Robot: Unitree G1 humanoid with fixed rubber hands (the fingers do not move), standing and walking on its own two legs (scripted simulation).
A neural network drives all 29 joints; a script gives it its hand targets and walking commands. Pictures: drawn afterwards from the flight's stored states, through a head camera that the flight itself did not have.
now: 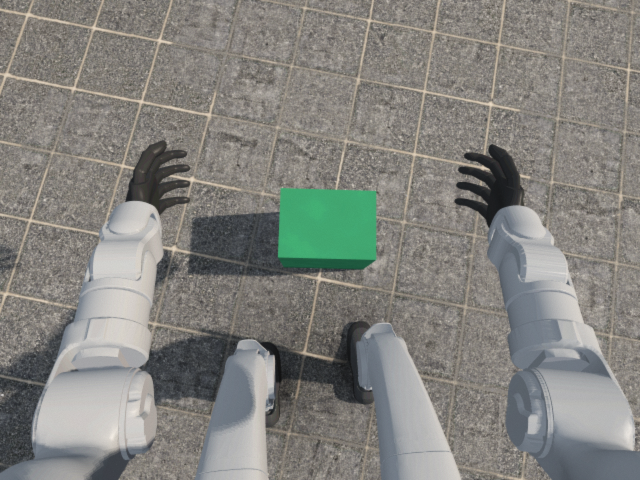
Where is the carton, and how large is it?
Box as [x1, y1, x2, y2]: [278, 188, 375, 268]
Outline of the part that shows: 281,188 278,257 283,266 363,268 375,260 375,191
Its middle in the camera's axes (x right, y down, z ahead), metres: +0.02 -0.03 +0.95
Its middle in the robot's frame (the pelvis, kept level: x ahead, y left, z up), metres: +0.47 -0.05 -0.55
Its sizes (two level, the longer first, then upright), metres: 0.214 0.156 0.211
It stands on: the floor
